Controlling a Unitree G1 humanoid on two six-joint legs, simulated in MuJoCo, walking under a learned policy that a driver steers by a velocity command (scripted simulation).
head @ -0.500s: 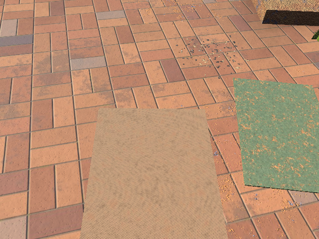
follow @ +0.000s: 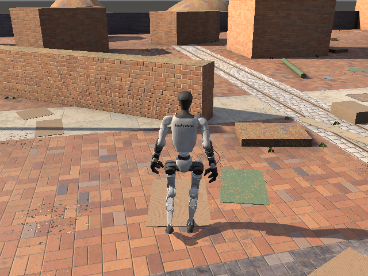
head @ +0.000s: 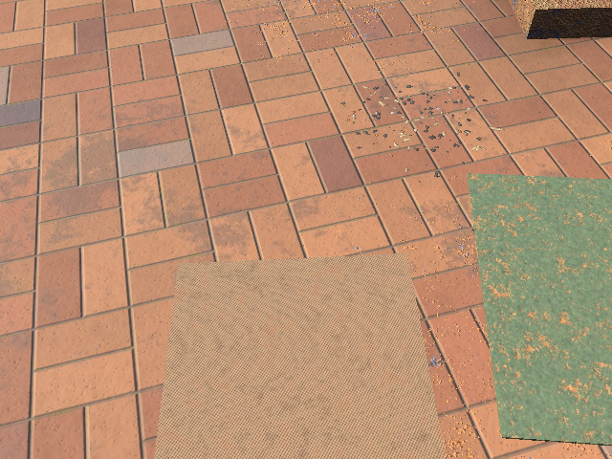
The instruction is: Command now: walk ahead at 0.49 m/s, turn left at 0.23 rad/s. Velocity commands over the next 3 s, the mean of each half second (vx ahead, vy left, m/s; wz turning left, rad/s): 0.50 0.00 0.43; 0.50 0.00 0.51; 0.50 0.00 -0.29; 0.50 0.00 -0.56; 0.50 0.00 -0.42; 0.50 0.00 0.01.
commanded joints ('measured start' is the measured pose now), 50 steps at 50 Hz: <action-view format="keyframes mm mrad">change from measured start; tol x32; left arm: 1 88 58 10 1 -3 -36 6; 17 295 101 9 93 -2 -29 47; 42 -284 87 -7 -267 6 16 -17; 50 200 236 54 -127 4 1 3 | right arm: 1 86 -51 -14 -19 -18 23 15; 16 -348 -20 4 -184 -15 31 44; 22 113 -189 -76 -69 -40 22 14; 50 208 -140 -43 -101 -7 -14 -10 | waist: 1 -2 -72 -31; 20 -35 -137 -90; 23 -68 236 -299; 50 56 -181 -272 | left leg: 1 -131 76 -52 5 61 -7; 20 -38 -94 191 -565 88 109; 23 653 334 -653 -817 69 379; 34 179 86 -234 -955 527 184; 47 288 53 -237 -509 827 51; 49 -133 -191 -93 58 -158 -15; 50 -248 -122 -148 136 -163 2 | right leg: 1 98 -297 288 -325 47 -82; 20 437 -319 -115 119 1034 -2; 22 137 -273 -131 640 556 31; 23 -340 -15 -52 1021 -357 97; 24 -469 -52 149 1047 -302 84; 42 -374 -93 123 186 123 138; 47 173 -46 101 -7 74 36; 50 481 -437 919 -193 -241 -176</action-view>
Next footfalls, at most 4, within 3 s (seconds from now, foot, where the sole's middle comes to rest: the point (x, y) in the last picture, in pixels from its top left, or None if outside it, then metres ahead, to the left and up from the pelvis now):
0.44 left None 0.36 0.11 -0.77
0.94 right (284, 351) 0.72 0.08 -0.77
1.42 left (172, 318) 0.82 0.36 -0.77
1.94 right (242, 221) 1.13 0.20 -0.77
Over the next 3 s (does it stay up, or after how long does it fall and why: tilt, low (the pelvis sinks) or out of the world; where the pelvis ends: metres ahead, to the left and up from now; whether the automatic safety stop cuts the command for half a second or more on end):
stays up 1.54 0.19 0.00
